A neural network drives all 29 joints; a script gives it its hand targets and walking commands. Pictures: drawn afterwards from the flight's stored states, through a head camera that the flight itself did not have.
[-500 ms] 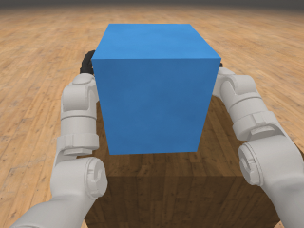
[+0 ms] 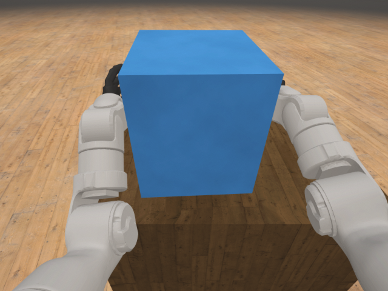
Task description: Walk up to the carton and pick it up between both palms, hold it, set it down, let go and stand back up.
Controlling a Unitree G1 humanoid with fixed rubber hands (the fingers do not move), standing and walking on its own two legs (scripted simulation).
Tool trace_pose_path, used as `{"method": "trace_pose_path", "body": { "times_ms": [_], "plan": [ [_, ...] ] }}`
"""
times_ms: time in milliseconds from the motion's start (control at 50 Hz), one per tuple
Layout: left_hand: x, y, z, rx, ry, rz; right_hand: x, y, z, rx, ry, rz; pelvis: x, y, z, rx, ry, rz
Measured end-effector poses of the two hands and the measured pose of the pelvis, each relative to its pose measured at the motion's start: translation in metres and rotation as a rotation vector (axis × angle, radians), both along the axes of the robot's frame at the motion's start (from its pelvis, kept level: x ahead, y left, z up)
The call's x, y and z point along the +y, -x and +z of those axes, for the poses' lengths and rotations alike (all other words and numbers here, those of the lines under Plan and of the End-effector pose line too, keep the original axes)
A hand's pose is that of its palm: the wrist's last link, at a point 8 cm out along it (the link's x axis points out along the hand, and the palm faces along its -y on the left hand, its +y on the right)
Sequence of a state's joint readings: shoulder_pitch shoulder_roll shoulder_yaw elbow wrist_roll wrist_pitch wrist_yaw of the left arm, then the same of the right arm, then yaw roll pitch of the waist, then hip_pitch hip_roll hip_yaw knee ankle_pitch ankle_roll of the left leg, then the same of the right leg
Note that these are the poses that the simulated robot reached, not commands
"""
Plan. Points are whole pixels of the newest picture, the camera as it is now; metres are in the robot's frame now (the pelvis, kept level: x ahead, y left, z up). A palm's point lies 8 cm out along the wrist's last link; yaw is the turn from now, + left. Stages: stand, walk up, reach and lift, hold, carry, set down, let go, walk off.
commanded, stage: set down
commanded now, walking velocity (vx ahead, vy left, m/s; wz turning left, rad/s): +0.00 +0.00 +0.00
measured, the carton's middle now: (194, 109) +0.40 +0.01 +0.24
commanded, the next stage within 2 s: none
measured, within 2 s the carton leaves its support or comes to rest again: neither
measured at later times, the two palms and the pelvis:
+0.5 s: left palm (115, 113) +0.40 +0.17 +0.23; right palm (261, 114) +0.41 -0.14 +0.22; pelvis +0.00 -0.01 +0.00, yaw +1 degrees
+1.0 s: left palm (119, 118) +0.41 +0.17 +0.22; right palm (259, 115) +0.42 -0.15 +0.21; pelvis +0.01 -0.02 +0.00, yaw +2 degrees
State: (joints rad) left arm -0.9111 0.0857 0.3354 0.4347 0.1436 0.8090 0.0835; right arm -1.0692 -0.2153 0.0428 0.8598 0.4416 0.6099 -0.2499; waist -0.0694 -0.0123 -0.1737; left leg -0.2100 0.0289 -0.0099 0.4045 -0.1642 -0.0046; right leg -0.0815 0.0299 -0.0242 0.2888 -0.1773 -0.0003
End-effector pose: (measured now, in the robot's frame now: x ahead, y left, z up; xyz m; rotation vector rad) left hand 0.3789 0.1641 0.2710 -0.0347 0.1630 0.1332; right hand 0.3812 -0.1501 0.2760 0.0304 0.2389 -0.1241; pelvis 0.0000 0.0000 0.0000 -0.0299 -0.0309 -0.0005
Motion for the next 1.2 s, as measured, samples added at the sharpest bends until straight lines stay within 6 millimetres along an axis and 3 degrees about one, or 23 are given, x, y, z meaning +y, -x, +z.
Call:
{"method": "trace_pose_path", "body": {
  "times_ms": [300,500,580,900,1200],
  "plan": [
    [0.009,-0.014,0.016,-0.1,0.024,0.007,0.009,-0.015,0.005,-0.096,-0.011,0.003,-0.003,0.003,0.002,-0.028,-0.012,0.015],
    [0.008,-0.024,-0.036,-0.071,0.002,0.011,0.008,-0.026,-0.053,-0.073,0.023,0.024,-0.009,-0.003,0.003,-0.06,-0.016,0.023],
    [0.005,-0.025,-0.052,-0.064,0.009,0.027,0.006,-0.03,-0.068,-0.069,0.028,0.033,-0.012,-0.004,0.002,-0.039,-0.011,0.029],
    [0.002,-0.028,-0.046,-0.059,-0.013,0.051,0.002,-0.042,-0.06,-0.069,0.047,0.058,-0.019,-0.009,0.002,-0.031,-0.02,0.033],
    [0.004,-0.028,-0.07,-0.017,-0.012,0.057,0.004,-0.043,-0.086,-0.031,0.041,0.069,-0.023,-0.006,0.002,-0.013,-0.019,0.028]
  ]
}}
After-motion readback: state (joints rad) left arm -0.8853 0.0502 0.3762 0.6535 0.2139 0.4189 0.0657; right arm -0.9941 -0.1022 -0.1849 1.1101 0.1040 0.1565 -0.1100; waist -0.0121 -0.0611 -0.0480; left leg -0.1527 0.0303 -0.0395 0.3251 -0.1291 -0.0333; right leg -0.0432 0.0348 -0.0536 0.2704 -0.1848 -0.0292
